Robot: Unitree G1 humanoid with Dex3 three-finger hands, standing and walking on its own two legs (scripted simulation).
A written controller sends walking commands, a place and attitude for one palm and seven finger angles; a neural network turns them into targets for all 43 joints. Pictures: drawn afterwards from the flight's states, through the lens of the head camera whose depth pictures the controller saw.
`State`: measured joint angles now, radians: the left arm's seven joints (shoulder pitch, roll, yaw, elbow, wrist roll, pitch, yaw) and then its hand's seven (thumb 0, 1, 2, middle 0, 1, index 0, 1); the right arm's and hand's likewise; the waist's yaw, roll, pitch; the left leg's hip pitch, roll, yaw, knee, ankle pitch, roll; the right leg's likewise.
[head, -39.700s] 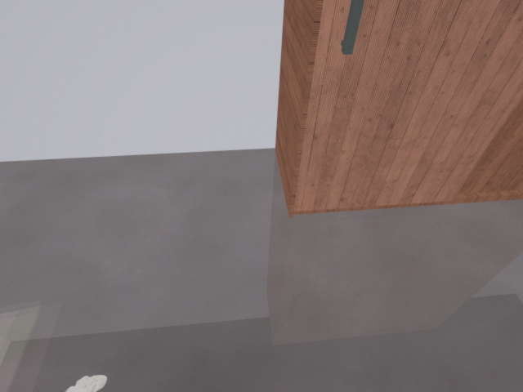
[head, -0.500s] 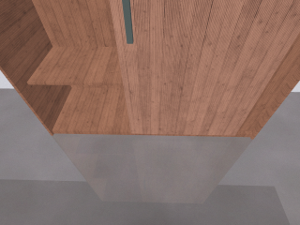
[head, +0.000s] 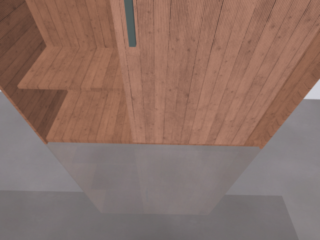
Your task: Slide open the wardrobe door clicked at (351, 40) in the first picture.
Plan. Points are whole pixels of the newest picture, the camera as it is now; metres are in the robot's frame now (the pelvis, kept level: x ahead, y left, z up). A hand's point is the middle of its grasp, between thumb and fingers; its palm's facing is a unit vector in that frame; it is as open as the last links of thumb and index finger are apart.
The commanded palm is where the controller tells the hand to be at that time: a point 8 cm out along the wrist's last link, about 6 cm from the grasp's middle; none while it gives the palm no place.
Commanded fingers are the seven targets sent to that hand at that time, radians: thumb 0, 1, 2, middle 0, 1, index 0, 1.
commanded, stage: look to check the result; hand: left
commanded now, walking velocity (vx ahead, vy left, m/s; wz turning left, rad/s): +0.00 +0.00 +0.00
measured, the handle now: (129, 2) +0.81 +0.15 +0.21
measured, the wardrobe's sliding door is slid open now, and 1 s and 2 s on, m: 0.65 0.65 0.65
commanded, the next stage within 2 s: stand and wait in 0.52 s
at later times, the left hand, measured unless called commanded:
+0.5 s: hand out of the picture +0.11 +0.23 -0.16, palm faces -0.04 -0.94 -0.33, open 7.4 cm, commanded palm none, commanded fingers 0.00 0.90 0.90 -0.20 -0.30 -0.20 -0.30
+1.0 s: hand out of the picture +0.11 +0.21 -0.16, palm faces -0.04 -0.94 -0.33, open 7.4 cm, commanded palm none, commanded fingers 0.00 0.90 0.90 -0.20 -0.30 -0.20 -0.30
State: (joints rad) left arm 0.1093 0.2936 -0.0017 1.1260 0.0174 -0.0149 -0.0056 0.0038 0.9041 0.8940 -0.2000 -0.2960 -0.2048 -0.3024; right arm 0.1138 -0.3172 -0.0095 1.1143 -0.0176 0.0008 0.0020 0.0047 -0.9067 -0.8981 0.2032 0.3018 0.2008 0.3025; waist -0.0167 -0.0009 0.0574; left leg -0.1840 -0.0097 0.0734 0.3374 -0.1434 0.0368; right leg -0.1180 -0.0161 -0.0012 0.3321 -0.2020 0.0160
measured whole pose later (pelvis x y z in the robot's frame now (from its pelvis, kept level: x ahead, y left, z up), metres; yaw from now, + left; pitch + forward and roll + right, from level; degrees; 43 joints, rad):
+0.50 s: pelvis +0.03 -0.01 +0.00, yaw +0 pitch -1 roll +0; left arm 0.09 0.32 0.00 1.12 0.01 -0.02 0.00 0.00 0.90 0.89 -0.20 -0.30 -0.20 -0.30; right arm 0.07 -0.33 0.00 1.11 -0.02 0.00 0.00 0.00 -0.91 -0.90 0.20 0.30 0.20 0.30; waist -0.01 0.01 0.05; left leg -0.13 0.00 0.07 0.30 -0.16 0.01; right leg -0.06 0.00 -0.01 0.29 -0.22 0.00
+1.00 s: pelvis +0.03 -0.03 +0.00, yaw -1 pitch -1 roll +0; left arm 0.10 0.31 0.00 1.12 0.01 -0.02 0.00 0.00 0.90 0.89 -0.20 -0.30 -0.21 -0.30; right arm 0.09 -0.33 0.00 1.12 -0.02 0.01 -0.01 0.00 -0.91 -0.90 0.20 0.30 0.20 0.30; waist -0.01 0.01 0.06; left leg -0.11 0.03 0.07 0.30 -0.17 -0.01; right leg -0.04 0.02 0.00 0.28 -0.22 -0.03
